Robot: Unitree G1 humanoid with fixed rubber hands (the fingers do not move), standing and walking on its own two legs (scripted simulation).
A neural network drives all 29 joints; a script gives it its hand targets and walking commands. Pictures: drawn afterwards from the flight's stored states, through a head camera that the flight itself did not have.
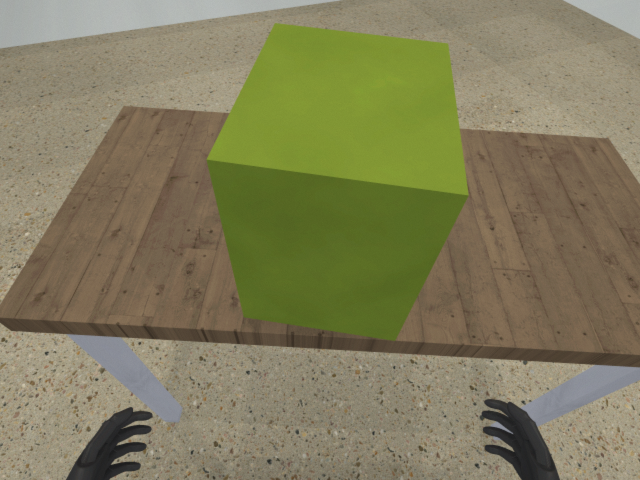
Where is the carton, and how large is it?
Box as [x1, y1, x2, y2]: [206, 23, 468, 340]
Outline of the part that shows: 275,23 206,159 243,315 245,317 394,340 468,195 447,43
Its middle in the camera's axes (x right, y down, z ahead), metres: +0.02 -0.06 +0.50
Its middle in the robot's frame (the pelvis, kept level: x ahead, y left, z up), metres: +0.45 +0.00 +0.11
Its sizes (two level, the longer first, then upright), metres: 0.260 0.213 0.285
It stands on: a table, 0.73 m high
